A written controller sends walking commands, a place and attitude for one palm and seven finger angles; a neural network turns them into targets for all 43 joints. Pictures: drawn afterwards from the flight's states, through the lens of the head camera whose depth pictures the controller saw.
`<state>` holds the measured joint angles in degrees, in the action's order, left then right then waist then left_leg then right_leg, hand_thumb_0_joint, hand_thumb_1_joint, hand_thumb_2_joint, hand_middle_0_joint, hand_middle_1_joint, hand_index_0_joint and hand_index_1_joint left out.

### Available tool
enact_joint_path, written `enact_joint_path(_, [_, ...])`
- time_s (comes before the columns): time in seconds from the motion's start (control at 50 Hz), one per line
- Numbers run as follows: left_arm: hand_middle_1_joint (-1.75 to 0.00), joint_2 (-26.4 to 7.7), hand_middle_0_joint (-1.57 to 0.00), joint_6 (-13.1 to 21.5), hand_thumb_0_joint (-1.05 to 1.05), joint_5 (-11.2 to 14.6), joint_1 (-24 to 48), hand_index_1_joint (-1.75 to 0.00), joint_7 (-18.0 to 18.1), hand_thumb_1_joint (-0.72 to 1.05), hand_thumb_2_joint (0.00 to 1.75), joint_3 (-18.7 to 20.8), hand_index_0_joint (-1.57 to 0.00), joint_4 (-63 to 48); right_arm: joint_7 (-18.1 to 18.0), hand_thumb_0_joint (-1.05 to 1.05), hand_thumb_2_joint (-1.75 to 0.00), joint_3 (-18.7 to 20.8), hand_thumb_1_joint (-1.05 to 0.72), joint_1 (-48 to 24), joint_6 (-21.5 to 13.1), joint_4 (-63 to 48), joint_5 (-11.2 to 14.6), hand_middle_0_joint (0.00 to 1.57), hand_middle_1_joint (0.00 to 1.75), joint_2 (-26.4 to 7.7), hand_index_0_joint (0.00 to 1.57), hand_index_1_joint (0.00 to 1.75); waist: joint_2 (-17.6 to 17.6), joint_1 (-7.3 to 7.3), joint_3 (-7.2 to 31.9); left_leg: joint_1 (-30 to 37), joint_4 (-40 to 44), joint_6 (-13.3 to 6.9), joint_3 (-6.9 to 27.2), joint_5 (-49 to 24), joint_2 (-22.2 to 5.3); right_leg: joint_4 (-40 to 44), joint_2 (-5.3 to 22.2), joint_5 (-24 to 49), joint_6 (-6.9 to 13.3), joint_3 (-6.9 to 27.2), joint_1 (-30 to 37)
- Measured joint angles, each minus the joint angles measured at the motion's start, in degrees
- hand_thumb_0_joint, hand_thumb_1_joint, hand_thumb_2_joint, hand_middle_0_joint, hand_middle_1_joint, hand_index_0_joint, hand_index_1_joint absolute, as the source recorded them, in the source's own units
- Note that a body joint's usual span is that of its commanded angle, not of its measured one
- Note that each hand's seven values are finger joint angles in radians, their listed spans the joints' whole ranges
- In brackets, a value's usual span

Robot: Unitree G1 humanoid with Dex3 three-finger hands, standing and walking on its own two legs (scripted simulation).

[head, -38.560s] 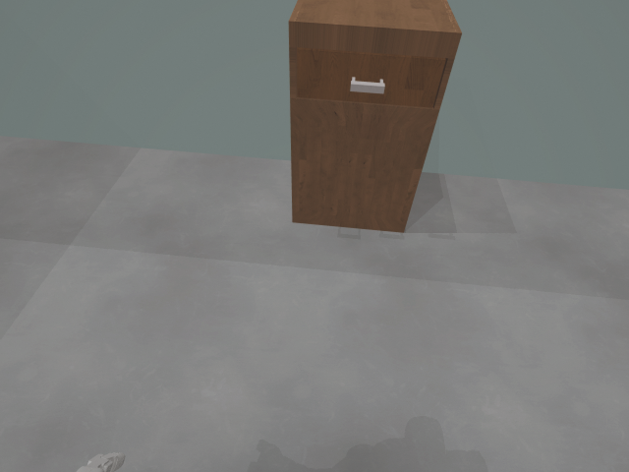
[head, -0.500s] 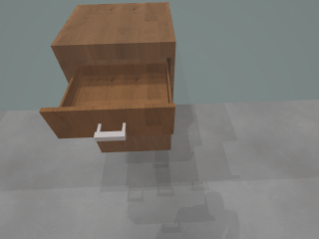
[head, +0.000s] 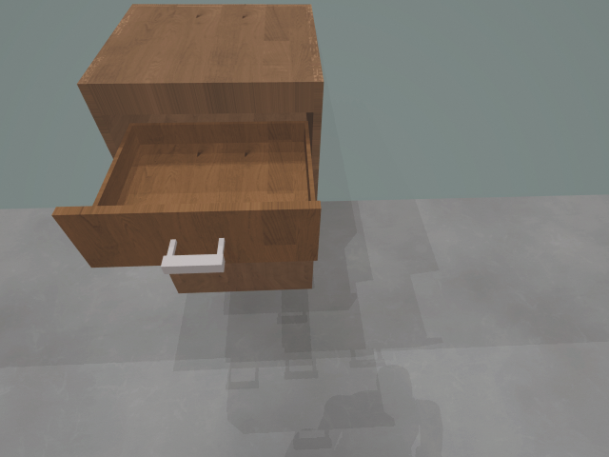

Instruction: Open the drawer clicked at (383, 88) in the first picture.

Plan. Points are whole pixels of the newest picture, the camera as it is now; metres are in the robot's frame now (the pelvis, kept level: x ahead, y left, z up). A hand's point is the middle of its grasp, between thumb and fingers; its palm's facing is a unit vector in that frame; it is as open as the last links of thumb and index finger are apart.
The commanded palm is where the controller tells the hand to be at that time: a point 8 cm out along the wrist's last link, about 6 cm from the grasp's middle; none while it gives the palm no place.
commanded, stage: look to check the result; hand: left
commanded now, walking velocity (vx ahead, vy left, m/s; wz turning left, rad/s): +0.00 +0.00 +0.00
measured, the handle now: (195, 254) +0.46 +0.23 -0.08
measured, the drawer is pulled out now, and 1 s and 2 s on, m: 0.30 0.30 0.30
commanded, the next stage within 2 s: stand and wait in 0.46 s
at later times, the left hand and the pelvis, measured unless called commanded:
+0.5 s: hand out of the picture -0.01 +0.15 -0.18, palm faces +0.05 -0.98 -0.17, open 7.4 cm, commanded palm none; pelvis +0.01 +0.00 +0.00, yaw +0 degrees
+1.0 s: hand out of the picture -0.01 +0.16 -0.18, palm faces +0.06 -0.98 -0.18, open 7.4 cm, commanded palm none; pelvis +0.02 +0.00 +0.00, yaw +0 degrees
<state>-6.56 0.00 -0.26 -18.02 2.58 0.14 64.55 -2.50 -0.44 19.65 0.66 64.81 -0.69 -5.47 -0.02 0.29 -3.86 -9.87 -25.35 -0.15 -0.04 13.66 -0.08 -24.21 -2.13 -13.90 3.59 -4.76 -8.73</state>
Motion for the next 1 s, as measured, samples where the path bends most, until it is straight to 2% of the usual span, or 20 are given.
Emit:
enact_joint_path(0.38, [-0.3,0.37,-0.2,0.08,0.01,0.0,0.0,-0.3,0.12,0.9,0.9,0.06,-0.2,0.17,-0.17,0.0,-0.9,0.14,-0.91,-2.38,-0.14,-0.46,0.03,0.2,0.3,-0.33,0.2,0.29,-0.28,-0.38,-0.05,1.06,0.7,-0.03,-0.06,0.4,0.09,0.54,0.06,-0.47,-0.12,0.12,0.98])
enact_joint_path(1.0, [-0.3,0.26,-0.2,0.15,0.01,0.1,0.16,-0.3,0.14,0.9,0.9,0.44,-0.2,0.33,-0.34,0.0,-0.9,0.24,-0.91,-1.87,-0.36,0.19,0.09,0.2,0.3,-0.29,0.2,0.29,-0.2,-0.27,-0.1,2.12,1.54,-0.14,-0.07,0.77,0.31,1.09,0.24,-0.99,-0.28,0.18,1.92])
